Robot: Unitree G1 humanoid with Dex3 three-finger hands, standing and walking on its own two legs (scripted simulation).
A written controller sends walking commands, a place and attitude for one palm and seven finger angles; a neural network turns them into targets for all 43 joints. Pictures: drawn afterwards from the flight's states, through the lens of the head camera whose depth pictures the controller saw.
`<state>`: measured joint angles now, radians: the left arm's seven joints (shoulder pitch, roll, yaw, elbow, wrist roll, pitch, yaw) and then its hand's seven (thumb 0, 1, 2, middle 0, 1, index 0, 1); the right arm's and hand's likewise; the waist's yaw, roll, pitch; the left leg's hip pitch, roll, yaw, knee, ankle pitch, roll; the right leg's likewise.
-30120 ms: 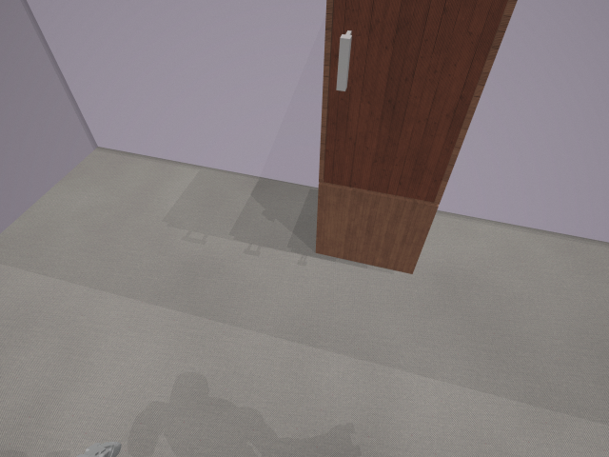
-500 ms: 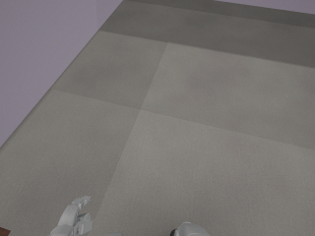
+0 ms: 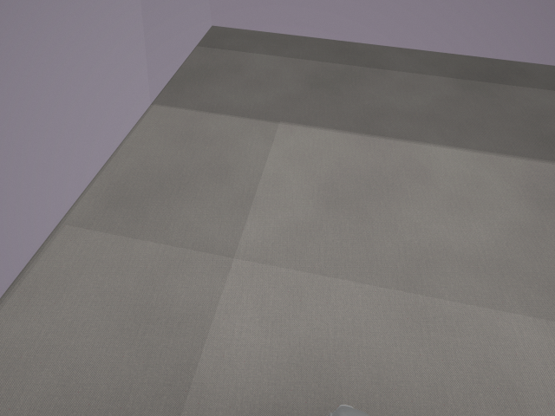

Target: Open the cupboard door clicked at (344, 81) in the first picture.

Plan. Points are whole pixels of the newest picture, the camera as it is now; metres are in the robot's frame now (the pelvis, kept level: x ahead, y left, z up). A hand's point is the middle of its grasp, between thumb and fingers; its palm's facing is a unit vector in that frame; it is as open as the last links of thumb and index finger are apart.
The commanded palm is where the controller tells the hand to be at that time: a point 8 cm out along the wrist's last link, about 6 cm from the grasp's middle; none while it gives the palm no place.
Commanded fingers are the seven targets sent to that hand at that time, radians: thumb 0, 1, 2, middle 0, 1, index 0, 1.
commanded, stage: walk to a spot facing it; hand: left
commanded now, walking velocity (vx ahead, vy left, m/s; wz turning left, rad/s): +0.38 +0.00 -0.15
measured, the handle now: out of the picture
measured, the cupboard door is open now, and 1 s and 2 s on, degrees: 47 47 47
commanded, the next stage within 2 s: turn to face it in 0.44 s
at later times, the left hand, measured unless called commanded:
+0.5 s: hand (197, 352) +0.25 +0.17 -0.19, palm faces +0.01 -0.98 -0.17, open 7.4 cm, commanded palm none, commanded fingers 0.00 0.90 0.90 -0.20 -0.30 -0.20 -0.30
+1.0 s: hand (215, 267) +0.43 +0.17 -0.20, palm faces +0.24 -0.95 -0.21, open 7.3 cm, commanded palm none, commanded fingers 0.00 0.90 0.90 -0.20 -0.30 -0.20 -0.30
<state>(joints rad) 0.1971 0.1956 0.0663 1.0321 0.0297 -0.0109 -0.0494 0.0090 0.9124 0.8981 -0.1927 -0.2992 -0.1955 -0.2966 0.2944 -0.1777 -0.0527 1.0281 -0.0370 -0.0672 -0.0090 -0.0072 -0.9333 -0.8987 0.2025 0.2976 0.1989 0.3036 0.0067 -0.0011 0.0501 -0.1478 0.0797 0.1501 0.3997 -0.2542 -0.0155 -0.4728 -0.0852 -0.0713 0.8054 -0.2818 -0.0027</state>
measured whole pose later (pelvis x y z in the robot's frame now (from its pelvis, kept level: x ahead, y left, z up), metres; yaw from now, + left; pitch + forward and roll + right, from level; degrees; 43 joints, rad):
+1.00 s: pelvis +0.40 -0.04 -0.03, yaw +13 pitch +0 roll -1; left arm 0.17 0.21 0.07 0.98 0.02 0.02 0.01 -0.01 0.92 0.90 -0.20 -0.30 -0.20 -0.30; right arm 0.18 -0.20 -0.06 0.95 -0.03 0.00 0.01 0.00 -0.91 -0.90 0.20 0.30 0.19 0.30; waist -0.03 -0.03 0.07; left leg -0.41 0.06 0.12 0.69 -0.26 0.03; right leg -0.35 -0.13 -0.16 0.92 -0.55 0.06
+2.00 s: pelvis +0.51 -0.11 -0.01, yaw +50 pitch +1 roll +1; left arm 0.17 0.21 0.05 0.87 0.02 0.01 0.02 0.00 0.90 0.90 -0.20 -0.30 -0.20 -0.30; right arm 0.15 -0.26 -0.10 0.93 -0.02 0.08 0.02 0.01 -0.90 -0.90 0.20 0.30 0.20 0.30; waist -0.02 0.04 0.11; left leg -0.51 -0.01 -0.02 1.10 -0.47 -0.05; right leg -0.28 -0.09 -0.10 0.59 -0.32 0.01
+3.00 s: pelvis +0.55 -0.08 -0.01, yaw +88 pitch +1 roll +0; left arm 0.17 0.25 0.07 0.92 0.02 0.07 0.01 0.01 0.90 0.90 -0.20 -0.30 -0.20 -0.30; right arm 0.13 -0.22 -0.06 0.89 -0.02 0.03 0.00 0.00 -0.90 -0.90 0.20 0.30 0.20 0.30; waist 0.01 -0.03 0.12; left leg -0.32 -0.01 0.00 0.59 -0.27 0.01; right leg -0.47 -0.10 -0.04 1.07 -0.46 0.08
